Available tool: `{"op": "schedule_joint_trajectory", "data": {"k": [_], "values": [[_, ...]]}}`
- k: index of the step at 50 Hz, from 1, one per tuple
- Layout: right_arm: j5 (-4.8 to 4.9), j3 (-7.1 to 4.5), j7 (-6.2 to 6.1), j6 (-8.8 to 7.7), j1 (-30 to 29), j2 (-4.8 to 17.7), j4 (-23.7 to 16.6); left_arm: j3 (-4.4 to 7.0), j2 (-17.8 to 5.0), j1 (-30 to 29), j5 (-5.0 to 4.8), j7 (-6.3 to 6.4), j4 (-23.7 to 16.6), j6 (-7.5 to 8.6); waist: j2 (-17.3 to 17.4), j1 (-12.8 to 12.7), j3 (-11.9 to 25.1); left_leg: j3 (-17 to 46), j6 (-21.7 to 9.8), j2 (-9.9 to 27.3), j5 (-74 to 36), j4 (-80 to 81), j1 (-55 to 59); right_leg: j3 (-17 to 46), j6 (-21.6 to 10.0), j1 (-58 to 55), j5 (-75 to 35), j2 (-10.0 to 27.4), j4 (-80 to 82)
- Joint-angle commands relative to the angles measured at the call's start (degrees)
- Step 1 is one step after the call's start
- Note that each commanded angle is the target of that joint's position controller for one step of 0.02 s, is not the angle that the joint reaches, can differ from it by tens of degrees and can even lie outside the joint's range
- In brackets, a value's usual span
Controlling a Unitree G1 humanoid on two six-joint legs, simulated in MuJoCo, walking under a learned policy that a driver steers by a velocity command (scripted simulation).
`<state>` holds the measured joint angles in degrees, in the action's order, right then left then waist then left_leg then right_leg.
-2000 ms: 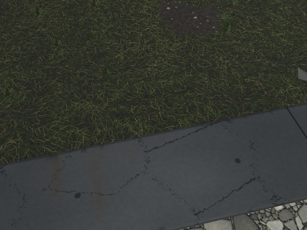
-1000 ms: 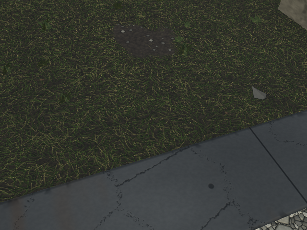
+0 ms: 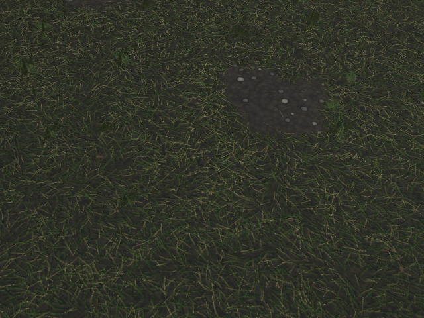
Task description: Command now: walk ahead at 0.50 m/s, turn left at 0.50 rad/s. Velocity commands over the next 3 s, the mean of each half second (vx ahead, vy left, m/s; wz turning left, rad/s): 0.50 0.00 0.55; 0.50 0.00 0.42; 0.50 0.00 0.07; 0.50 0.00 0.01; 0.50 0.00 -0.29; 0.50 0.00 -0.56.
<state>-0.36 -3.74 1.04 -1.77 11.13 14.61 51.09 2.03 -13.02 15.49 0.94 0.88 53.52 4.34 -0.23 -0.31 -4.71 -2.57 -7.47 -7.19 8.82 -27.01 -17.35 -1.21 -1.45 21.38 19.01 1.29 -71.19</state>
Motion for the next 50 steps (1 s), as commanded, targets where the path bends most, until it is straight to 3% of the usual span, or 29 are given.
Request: {"op": "schedule_joint_trajectory", "data": {"k": [1,6,9,10,14,19,20,21,22,24,25,26,27,28,29,32,33,34,35,36,37,38,39,40,42,44,46,48,50], "values": [[0.57,-1.17,-0.41,-1.48,4.4,5.8,-1.7,1.48,-5.9,2.6,1.54,-0.04,-4.6,-1.38,-0.8,-1.3,4.4,20.8,-9.4,16.8,-19.7,13.4,8.9,4.0,1.8,9.3,-1.6,4.6,5.3],[0.82,-1.68,-0.61,-1.75,8.4,9.3,-1.7,1.38,-5.6,-8.5,1.61,-0.49,-10.3,-3.48,2.8,0.6,1.9,17.3,-6.6,11.4,-20.9,16.0,3.8,0.7,4.0,8.9,-12.6,2.6,22.1],[0.51,-1.76,-0.66,-0.76,11.2,9.0,-2.3,0.82,-5.3,-10.4,1.80,-1.05,-11.3,-3.76,4.4,2.1,4.9,17.4,-4.0,10.9,-27.8,12.8,7.3,0.4,3.6,9.1,-18.0,1.3,22.5],[-0.84,-1.86,-0.87,-0.80,12.2,9.6,-2.8,1.26,-6.7,-8.5,1.57,-1.22,-10.1,-3.48,5.0,2.6,7.8,19.0,-4.4,12.6,-28.9,11.2,10.7,0.7,2.8,10.0,-22.6,1.3,16.0],[-1.07,-2.20,-1.66,-0.42,16.7,10.3,-4.0,2.11,-10.2,-13.0,2.09,-2.17,-11.7,-2.77,2.3,4.0,6.0,26.6,-10.2,16.2,-25.4,6.1,23.5,4.4,1.5,24.0,-13.6,2.9,14.2],[-1.16,-2.36,-2.46,-0.05,15.1,10.8,-6.4,1.81,-9.3,-13.7,2.23,-3.04,-12.9,-1.49,4.8,2.9,3.1,27.7,-9.0,15.5,-35.3,-0.4,20.0,3.3,0.6,18.2,-8.2,0.2,18.0],[-1.81,-2.73,-2.18,-0.17,18.2,12.0,-5.5,2.27,-9.9,-17.2,1.83,-3.08,-14.3,-1.11,6.5,5.8,2.3,29.7,-9.0,14.3,-29.5,-0.7,23.4,3.3,0.7,22.6,-10.5,-0.1,19.9],[-1.75,-3.21,-3.08,-1.38,24.8,13.0,-2.7,3.77,-13.3,-24.9,1.36,-2.28,-17.5,-0.34,7.8,10.2,-1.5,38.7,-9.8,18.6,-19.4,-2.7,36.8,11.9,0.9,39.7,-9.8,3.3,20.5],[-1.44,-3.75,-3.95,-2.00,28.5,14.6,-1.4,4.33,-15.1,-30.3,1.25,-1.59,-19.5,0.10,6.5,13.1,-3.4,41.5,-10.6,20.9,-18.0,-2.4,47.6,13.1,2.2,53.7,-4.5,4.1,20.5],[-0.84,-4.48,-4.68,-2.67,27.8,15.4,-1.2,3.32,-13.4,-33.3,0.77,-1.32,-21.0,1.40,5.8,14.2,-5.2,40.4,-9.7,20.5,-15.9,-1.5,47.9,13.9,3.2,56.6,-3.7,5.3,25.9],[-1.46,-3.92,-4.80,-3.01,22.2,12.7,-2.3,2.36,-12.2,-32.4,0.45,-2.30,-22.3,2.13,1.5,11.8,-5.7,34.6,-6.5,13.9,-9.4,-1.0,33.1,11.6,3.7,41.8,-19.5,4.8,37.6],[-1.28,-3.15,-4.39,-3.09,16.2,11.1,-3.7,1.08,-7.4,-28.8,0.25,-3.72,-21.3,1.89,2.3,9.4,-2.9,30.9,-4.2,9.8,0.2,-0.2,16.2,8.7,3.0,19.9,-33.5,3.3,43.4],[-0.67,-2.43,-4.13,-3.48,13.2,10.0,-4.4,0.78,-5.7,-22.7,-0.56,-5.05,-19.3,1.03,1.2,7.4,0.6,27.5,-1.7,7.1,7.7,0.8,0.8,6.1,2.7,-1.4,-44.6,1.7,42.9],[-0.92,-2.30,-4.43,-3.60,12.9,10.3,-4.3,1.30,-6.5,-17.2,-1.54,-5.70,-17.2,-0.04,1.0,5.6,3.3,27.9,-0.7,7.4,12.0,-1.6,-4.4,6.4,2.9,-12.1,-49.7,1.6,39.1],[-1.13,-2.32,-4.72,-3.60,12.0,10.6,-4.1,1.68,-7.5,-10.0,-2.33,-5.30,-15.0,-1.19,1.8,2.1,3.9,27.0,0.3,6.0,12.4,-7.1,-3.7,6.8,3.7,-15.9,-50.3,1.8,40.3],[-0.93,-2.31,-5.14,-2.13,14.7,10.8,-0.4,4.23,-12.5,13.9,0.49,-1.41,-5.6,-0.54,-6.6,-8.8,7.9,18.9,2.3,-0.5,7.0,-49.0,3.4,3.3,5.0,-29.2,-60.3,4.0,58.1],[-0.87,-2.26,-4.64,-1.23,15.3,8.3,-0.1,5.02,-14.8,16.3,1.86,-1.14,-3.8,-0.09,-13.2,-8.9,7.3,16.3,3.1,-5.3,36.1,-70.0,-6.9,7.0,3.6,-36.1,-57.6,8.1,56.2],[2.10,-1.48,-4.55,-0.95,24.2,4.3,-1.6,3.31,-14.8,17.4,4.02,-2.37,-5.2,1.24,-17.0,-1.3,15.0,17.0,4.6,-3.4,46.1,-85.6,-20.8,8.9,6.0,-49.6,-87.7,16.1,29.7],[3.52,-0.57,-5.29,-1.28,31.6,3.6,-1.0,3.95,-15.0,16.8,2.68,-3.54,-5.4,0.96,-22.0,2.0,24.0,13.6,4.9,1.1,38.8,-91.2,-30.9,20.7,1.1,-55.9,-88.1,24.6,27.1],[1.61,-0.12,-5.20,-0.99,27.9,3.9,0.9,3.39,-11.9,12.8,1.90,-3.67,-7.7,0.47,-12.9,0.7,21.8,10.4,4.8,3.9,29.2,-87.3,-31.5,22.5,-0.1,-44.6,-67.3,23.3,35.7],[-0.20,0.25,-4.06,0.01,25.7,4.3,-0.4,4.43,-15.5,7.7,1.76,-2.39,-7.6,-0.04,-14.5,3.0,20.3,6.1,5.2,4.2,23.5,-89.8,-33.2,31.4,-7.5,-34.4,-31.0,26.1,45.2],[-2.42,0.17,-2.66,0.94,18.5,5.8,-1.7,3.58,-12.8,4.9,1.28,-1.43,-8.1,-0.58,-8.8,1.9,16.1,4.1,4.4,7.2,21.5,-87.9,-32.2,32.3,-9.3,-23.4,-9.6,23.2,52.0],[-3.38,0.28,-1.12,1.68,11.6,6.2,-4.1,3.28,-13.0,5.0,0.97,-1.12,-8.2,0.57,-9.7,-0.2,10.9,7.9,3.5,8.3,18.6,-81.9,-29.8,32.6,-13.1,-12.3,-4.1,25.6,53.0],[-3.48,0.47,-0.74,2.08,3.6,5.0,-6.0,2.77,-10.7,4.6,1.13,-1.39,-5.9,1.32,-5.8,-0.2,3.4,12.3,2.5,9.5,13.6,-74.6,-30.3,30.3,-12.1,-3.8,-6.6,24.2,53.7],[-1.52,0.84,0.43,1.67,-1.2,4.2,-7.9,2.09,-9.4,2.9,0.94,-1.68,-3.6,2.28,-5.8,3.4,-3.7,11.7,3.9,8.3,2.4,-49.1,-23.9,17.1,-7.5,6.8,-6.5,14.9,60.4],[-2.63,1.61,1.29,0.76,0.2,2.1,-6.1,1.36,-7.4,4.4,0.57,-1.41,-2.6,2.29,-7.5,3.7,0.5,9.2,4.7,7.1,-6.1,-36.7,-17.8,11.5,-9.1,3.0,-19.6,12.8,59.4],[-1.97,2.87,1.96,0.17,-1.7,0.1,-5.9,0.98,-5.5,5.8,-0.62,-1.47,-2.0,2.00,-7.5,3.3,3.1,5.2,4.0,8.1,-9.0,-24.9,-13.4,5.8,-8.8,-2.4,-29.3,11.9,59.4],[-1.61,3.60,2.37,0.09,-8.8,-0.3,-7.5,0.93,-5.4,10.3,-1.18,-1.37,-0.3,1.34,-4.5,0.3,1.7,1.2,3.4,8.4,-9.8,-17.2,-11.8,4.7,-8.0,-6.8,-27.8,11.6,61.0],[-1.51,3.87,2.43,0.24,-14.4,-0.4,-8.8,0.97,-5.7,15.2,-0.75,-1.29,1.3,0.56,-3.1,-2.2,-0.5,-0.4,3.3,8.4,-6.1,-12.1,-13.8,5.1,-7.9,-13.3,-25.8,12.2,61.4]]}}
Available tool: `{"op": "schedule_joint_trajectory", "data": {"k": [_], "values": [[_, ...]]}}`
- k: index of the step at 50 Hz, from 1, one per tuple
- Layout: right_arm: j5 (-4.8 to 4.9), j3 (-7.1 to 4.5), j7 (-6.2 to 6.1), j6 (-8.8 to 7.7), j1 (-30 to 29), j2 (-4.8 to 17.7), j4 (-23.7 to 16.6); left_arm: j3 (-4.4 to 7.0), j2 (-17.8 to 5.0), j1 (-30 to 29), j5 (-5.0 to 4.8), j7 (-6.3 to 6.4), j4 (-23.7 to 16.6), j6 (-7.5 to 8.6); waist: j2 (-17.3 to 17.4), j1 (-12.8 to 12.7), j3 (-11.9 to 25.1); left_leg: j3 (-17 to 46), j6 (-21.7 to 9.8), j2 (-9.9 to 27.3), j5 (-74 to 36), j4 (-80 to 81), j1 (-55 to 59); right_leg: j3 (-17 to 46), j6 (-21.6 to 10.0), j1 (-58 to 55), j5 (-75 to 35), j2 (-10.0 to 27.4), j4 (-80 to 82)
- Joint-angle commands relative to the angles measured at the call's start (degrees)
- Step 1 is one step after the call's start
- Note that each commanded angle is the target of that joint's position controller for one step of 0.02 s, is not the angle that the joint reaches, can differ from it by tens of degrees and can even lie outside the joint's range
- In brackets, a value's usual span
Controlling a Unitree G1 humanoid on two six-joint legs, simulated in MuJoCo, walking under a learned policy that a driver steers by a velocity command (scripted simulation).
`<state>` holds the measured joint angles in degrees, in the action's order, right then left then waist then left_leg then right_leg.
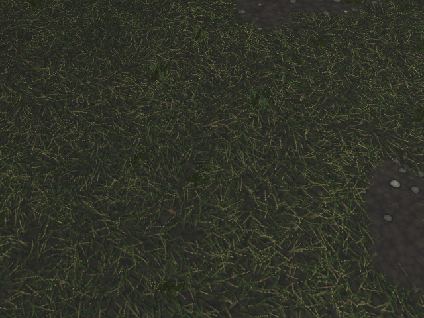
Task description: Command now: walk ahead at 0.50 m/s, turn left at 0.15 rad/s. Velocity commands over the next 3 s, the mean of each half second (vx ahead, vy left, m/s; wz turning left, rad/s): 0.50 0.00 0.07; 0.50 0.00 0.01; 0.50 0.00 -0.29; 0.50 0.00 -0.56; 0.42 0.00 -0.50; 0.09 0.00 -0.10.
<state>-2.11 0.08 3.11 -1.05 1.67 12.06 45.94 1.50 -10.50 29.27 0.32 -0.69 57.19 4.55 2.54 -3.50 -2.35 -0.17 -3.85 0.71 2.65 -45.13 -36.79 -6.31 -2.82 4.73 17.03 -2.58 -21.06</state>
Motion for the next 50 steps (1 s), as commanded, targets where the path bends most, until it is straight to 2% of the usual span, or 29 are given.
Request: {"op": "schedule_joint_trajectory", "data": {"k": [1,4,5,6,7,8,9,10,11,12,13,15,17,22,25,27,29,30,31,32,33,34,35,36,37,38,41,44,50], "values": [[0.07,-0.08,0.33,-0.64,-6.8,2.7,-4.0,1.58,-8.1,3.1,0.24,0.21,-1.7,-0.03,-6.2,0.1,-3.7,-3.4,-0.7,0.2,2.1,7.8,4.4,10.4,-6.7,-0.3,-25.4,16.5,10.7],[-0.03,-0.22,-0.36,-1.52,-7.2,2.8,-3.8,2.01,-9.5,5.5,1.10,0.47,-0.3,-1.11,-6.6,-0.1,-2.4,-4.9,-1.9,-1.9,9.7,14.2,8.7,9.6,-6.7,-7.2,-34.1,16.9,4.9],[-0.19,-0.50,-0.75,-1.95,-3.7,3.1,-2.5,2.00,-9.8,5.1,1.10,0.54,0.0,-1.46,-6.4,1.5,-0.5,-5.9,-2.7,-3.5,9.9,17.2,14.8,8.5,-6.3,-7.4,-41.2,16.3,-0.1],[-0.68,-1.23,-1.29,-2.64,4.5,4.5,0.3,1.88,-9.6,3.9,0.62,0.55,-0.2,-1.59,-5.4,5.3,4.0,-4.7,-4.4,-3.5,6.7,20.1,27.1,6.0,-5.1,-4.0,-44.4,14.5,-8.8],[-1.58,-2.42,-2.08,-3.25,15.2,8.2,2.9,1.52,-8.9,1.2,0.10,0.44,-2.3,-1.32,-3.3,9.8,11.2,4.0,-7.5,4.4,7.3,18.9,43.3,4.0,-3.7,6.3,-34.8,12.7,-21.2],[-1.98,-4.27,-3.00,-2.69,22.7,14.2,4.1,-0.03,-3.3,3.4,-1.56,-0.35,-5.4,-0.78,9.5,10.7,19.2,28.9,-15.5,22.2,8.4,22.0,61.3,-1.2,-0.8,28.2,-2.5,4.2,-42.4],[0.45,-4.32,-3.19,-1.61,22.5,13.0,4.8,2.17,-9.8,-1.2,0.32,0.29,-5.1,-1.22,3.5,10.8,16.1,35.0,-15.7,23.3,6.8,26.7,56.6,4.1,-1.1,35.1,13.3,2.1,-49.4],[1.22,-3.75,-3.06,-1.48,17.3,11.1,4.5,2.56,-9.4,-4.7,0.89,0.28,-6.4,-1.35,1.8,8.4,7.4,26.2,-14.3,20.1,5.7,27.5,50.0,6.6,-1.6,38.2,10.5,5.0,-50.0],[1.26,-3.22,-2.85,-1.82,13.3,8.3,4.3,2.24,-7.5,-6.0,0.77,0.10,-6.4,-1.26,0.6,6.3,2.8,21.1,-12.3,17.3,3.6,30.0,42.0,7.5,-1.5,36.0,7.2,6.7,-46.1],[1.24,-2.96,-2.89,-2.10,11.1,6.9,4.3,2.11,-6.2,-5.8,1.04,0.04,-5.9,-1.82,1.5,4.2,-0.3,16.8,-10.2,14.7,2.3,32.4,35.6,7.2,-1.0,32.4,5.6,7.8,-42.7],[1.38,-2.74,-3.02,-2.40,10.0,5.8,4.7,2.01,-5.5,-4.7,1.71,-0.29,-5.3,-2.47,2.3,2.4,-1.2,13.8,-8.9,12.4,1.7,34.3,31.3,7.1,-0.1,29.0,3.8,8.2,-40.7],[1.40,-3.03,-2.96,-3.55,11.5,6.5,5.8,2.27,-5.3,-5.1,2.39,-1.02,-4.9,-3.25,1.3,1.4,-0.6,10.9,-9.4,11.3,-3.8,36.0,29.3,6.0,0.9,26.5,0.3,7.5,-39.6],[1.74,-3.61,-3.01,-4.22,13.3,8.0,7.3,2.56,-5.6,-8.9,2.16,-1.30,-6.1,-3.43,1.3,1.0,-1.0,8.5,-9.7,10.8,-5.3,37.3,29.2,5.7,1.8,28.4,-3.5,8.1,-36.1],[1.60,-3.68,-3.10,-4.34,18.3,7.8,9.8,1.88,-4.7,-21.8,1.42,-1.51,-9.6,-2.91,1.5,3.8,-3.2,4.5,-8.6,9.1,-5.0,38.5,29.8,4.3,2.5,29.0,-14.0,8.1,-22.0],[1.35,-3.87,-3.19,-4.40,21.6,8.6,11.4,1.70,-5.4,-26.2,1.10,-1.37,-11.0,-2.80,1.8,5.2,-3.6,4.2,-7.8,10.3,-5.1,37.5,32.1,3.6,1.6,26.3,-15.1,6.8,-15.8],[1.07,-4.10,-3.39,-4.24,22.3,9.4,12.0,1.91,-6.6,-27.2,1.29,-1.17,-11.7,-2.68,1.6,5.0,-4.1,4.7,-7.3,12.0,-7.0,36.0,34.4,3.5,0.2,25.0,-12.4,6.3,-13.6],[0.82,-4.38,-3.55,-4.11,21.7,10.2,12.2,2.38,-7.7,-24.3,1.59,-0.84,-11.1,-2.15,1.5,3.4,-3.0,4.5,-6.3,12.7,-13.5,31.4,36.5,2.8,-1.4,20.1,-7.8,4.8,-11.0],[0.89,-4.45,-3.54,-4.00,20.8,10.4,12.3,2.82,-8.1,-18.8,1.79,-0.53,-9.3,-1.67,0.4,0.5,-0.4,2.7,-5.4,11.3,-20.6,24.0,36.1,1.6,-2.3,12.7,-7.4,3.0,-7.9],[0.74,-3.92,-3.47,-3.93,21.7,8.9,12.4,3.62,-9.7,-9.1,2.34,0.04,-5.9,-0.90,-2.8,-2.8,5.1,-0.2,-4.2,7.8,-21.7,11.4,32.6,2.0,-3.7,0.4,-6.5,2.6,-6.0],[1.90,-2.73,-3.16,-3.94,24.1,4.9,10.4,4.89,-15.3,0.3,3.53,0.74,-4.5,-0.19,-11.3,-4.8,13.6,-3.8,-2.1,3.1,-5.0,-8.1,19.3,20.3,-7.7,-15.5,1.1,17.3,-3.2],[2.54,-2.66,-2.89,-3.94,28.8,2.9,10.6,5.76,-19.5,1.6,2.49,0.40,-3.6,-0.62,-21.0,-2.6,18.3,-1.6,-1.2,-6.2,29.2,-22.0,5.7,44.8,-12.7,-22.3,3.9,27.3,6.3],[1.30,-3.93,-3.11,-3.42,24.3,7.6,10.8,4.88,-15.9,-5.1,1.07,0.24,-4.7,-1.17,-11.0,-0.5,10.8,4.2,-2.2,-1.8,25.4,-26.2,1.9,40.0,-10.8,-15.3,9.1,24.2,6.9],[1.23,-4.05,-2.67,-3.62,20.7,7.4,9.9,3.82,-12.0,-10.9,0.84,0.05,-6.0,-1.11,-7.3,1.1,4.4,3.8,-2.5,0.7,19.4,-24.7,1.8,32.3,-9.5,-7.4,6.9,22.2,7.7],[1.39,-3.67,-2.46,-3.67,18.7,5.5,9.6,3.11,-9.5,-13.6,0.95,-0.06,-6.3,-0.79,-5.7,2.3,1.9,3.4,-2.3,2.6,15.5,-22.2,3.7,26.7,-8.2,-2.1,0.8,19.6,9.5],[0.64,-3.67,-2.31,-3.16,18.4,4.8,9.7,2.69,-8.2,-14.2,0.72,0.09,-5.7,-0.42,-6.8,3.5,0.2,2.8,-1.7,3.7,13.8,-20.1,5.4,22.2,-7.2,1.0,-5.6,17.4,10.3],[0.17,-3.53,-2.09,-2.54,19.4,4.1,10.1,2.35,-7.2,-13.9,0.64,0.22,-5.1,-0.07,-7.9,4.5,0.8,2.4,-1.0,4.3,12.6,-18.8,7.7,19.0,-6.6,2.4,-9.9,16.0,10.9],[0.22,-3.58,-1.62,-1.62,17.2,3.5,9.7,2.29,-7.8,-9.9,0.20,0.43,-3.0,1.00,-6.7,5.1,0.6,0.9,0.5,4.4,10.1,-17.0,6.0,15.1,-7.5,1.9,-17.5,14.8,12.2],[0.23,-3.53,-1.43,-1.06,10.2,3.4,7.6,2.18,-7.8,-6.2,0.15,0.59,-1.4,1.06,-6.2,3.8,-2.0,-0.3,1.9,5.6,5.4,-12.1,-0.4,13.1,-8.2,0.0,-19.3,14.3,14.0],[0.86,-2.48,-1.23,-1.46,-1.6,2.1,3.5,1.76,-7.3,-1.8,0.40,0.91,0.6,1.08,-6.2,1.2,-3.8,-3.5,2.6,3.8,-1.9,5.0,0.2,9.2,-8.0,-3.4,-26.7,12.9,14.0]]}}
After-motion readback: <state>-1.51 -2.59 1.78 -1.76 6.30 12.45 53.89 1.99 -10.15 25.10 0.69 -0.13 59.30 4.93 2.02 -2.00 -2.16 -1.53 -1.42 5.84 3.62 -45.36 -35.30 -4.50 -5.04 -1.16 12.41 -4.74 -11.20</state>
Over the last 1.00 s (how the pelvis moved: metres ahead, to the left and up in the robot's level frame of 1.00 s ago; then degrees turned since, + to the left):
0.58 -0.07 -0.16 28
